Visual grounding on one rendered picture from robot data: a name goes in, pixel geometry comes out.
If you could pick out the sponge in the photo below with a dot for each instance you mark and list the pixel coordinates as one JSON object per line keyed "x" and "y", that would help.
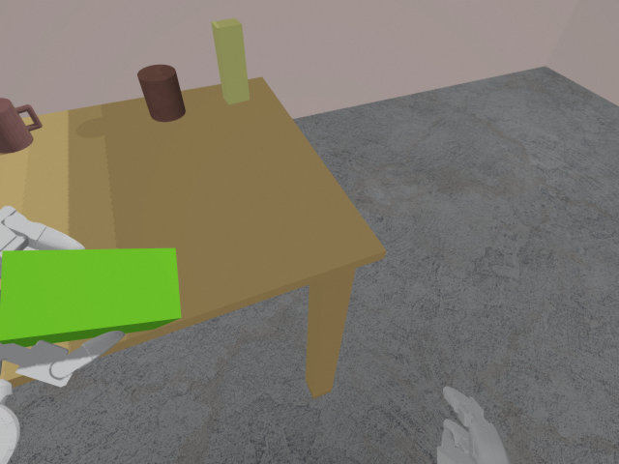
{"x": 72, "y": 294}

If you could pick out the robot left forearm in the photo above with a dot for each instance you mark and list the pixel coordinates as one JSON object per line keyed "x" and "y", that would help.
{"x": 9, "y": 425}

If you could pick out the robot right hand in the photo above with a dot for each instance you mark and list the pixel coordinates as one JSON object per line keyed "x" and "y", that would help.
{"x": 482, "y": 445}

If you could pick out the robot left hand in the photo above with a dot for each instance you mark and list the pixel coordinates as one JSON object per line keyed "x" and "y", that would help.
{"x": 45, "y": 361}

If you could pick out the table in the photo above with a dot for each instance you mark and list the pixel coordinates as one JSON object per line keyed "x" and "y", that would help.
{"x": 238, "y": 190}

